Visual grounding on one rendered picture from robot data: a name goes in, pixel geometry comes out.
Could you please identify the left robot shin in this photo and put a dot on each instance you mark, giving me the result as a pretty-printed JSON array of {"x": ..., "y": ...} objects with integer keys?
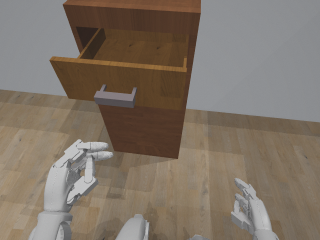
[{"x": 138, "y": 216}]

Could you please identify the handle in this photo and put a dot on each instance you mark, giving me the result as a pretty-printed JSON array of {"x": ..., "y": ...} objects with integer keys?
[{"x": 103, "y": 97}]

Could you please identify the cabinet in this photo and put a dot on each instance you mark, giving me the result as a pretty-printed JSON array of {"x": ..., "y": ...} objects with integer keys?
[{"x": 140, "y": 130}]

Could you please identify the drawer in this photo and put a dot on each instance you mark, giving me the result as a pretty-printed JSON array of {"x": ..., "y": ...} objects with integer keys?
[{"x": 153, "y": 62}]

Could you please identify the robot right hand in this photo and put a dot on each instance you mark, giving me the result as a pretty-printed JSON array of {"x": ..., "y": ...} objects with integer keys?
[{"x": 254, "y": 216}]

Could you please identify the robot left forearm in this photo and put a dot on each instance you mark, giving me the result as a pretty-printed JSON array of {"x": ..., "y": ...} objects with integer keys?
[{"x": 52, "y": 225}]

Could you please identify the left robot thigh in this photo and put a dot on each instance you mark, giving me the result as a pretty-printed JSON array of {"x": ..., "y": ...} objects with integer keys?
[{"x": 135, "y": 228}]

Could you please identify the robot right forearm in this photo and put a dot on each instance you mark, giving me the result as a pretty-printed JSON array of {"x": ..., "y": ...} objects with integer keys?
[{"x": 264, "y": 234}]

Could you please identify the robot left hand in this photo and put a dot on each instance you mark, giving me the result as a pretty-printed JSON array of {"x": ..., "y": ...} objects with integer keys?
[{"x": 62, "y": 177}]

